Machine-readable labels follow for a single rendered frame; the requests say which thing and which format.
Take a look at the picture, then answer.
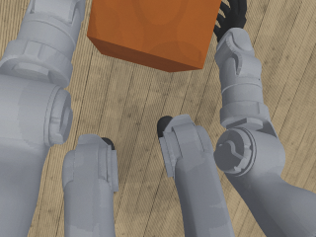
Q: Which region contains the left robot forearm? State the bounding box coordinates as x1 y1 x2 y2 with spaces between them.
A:
0 0 86 89

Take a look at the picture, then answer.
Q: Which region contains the left robot upper arm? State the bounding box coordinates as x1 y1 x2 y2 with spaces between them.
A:
0 74 73 237

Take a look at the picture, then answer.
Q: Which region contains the robot thigh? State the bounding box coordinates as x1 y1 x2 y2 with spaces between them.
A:
159 122 235 237
63 142 119 237

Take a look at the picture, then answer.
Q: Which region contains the robot right hand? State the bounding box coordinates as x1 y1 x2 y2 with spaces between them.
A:
213 0 248 42

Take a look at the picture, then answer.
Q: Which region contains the carton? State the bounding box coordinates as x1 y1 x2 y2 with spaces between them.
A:
86 0 222 73

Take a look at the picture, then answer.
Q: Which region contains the robot right thigh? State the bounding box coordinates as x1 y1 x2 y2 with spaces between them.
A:
159 122 235 237

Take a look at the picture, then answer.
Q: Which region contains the right robot upper arm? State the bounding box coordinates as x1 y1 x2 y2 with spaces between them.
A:
213 126 316 237

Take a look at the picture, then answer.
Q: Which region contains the robot left thigh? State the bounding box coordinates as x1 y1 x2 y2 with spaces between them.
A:
63 142 119 237

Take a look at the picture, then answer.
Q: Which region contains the right robot forearm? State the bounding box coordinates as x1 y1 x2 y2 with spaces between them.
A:
214 28 280 141

